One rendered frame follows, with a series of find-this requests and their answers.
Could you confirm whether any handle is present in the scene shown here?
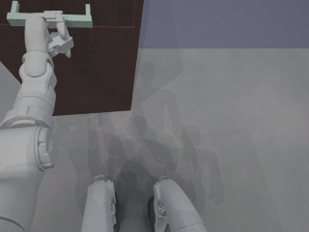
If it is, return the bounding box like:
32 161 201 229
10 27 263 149
7 0 93 28

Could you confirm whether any robot right shin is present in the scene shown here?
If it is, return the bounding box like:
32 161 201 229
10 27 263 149
154 176 169 232

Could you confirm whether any cabinet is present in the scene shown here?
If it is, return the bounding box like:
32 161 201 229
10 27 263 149
0 0 144 116

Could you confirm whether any robot left forearm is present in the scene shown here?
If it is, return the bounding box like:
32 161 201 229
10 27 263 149
0 51 57 131

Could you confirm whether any left robot hand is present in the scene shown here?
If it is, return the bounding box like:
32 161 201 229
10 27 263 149
24 11 74 59

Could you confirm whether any left robot upper arm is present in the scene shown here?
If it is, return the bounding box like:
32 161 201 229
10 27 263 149
0 126 59 232

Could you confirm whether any robot left thigh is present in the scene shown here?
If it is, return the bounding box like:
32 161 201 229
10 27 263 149
81 179 116 232

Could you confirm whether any drawer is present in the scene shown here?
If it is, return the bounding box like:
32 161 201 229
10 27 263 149
0 0 134 27

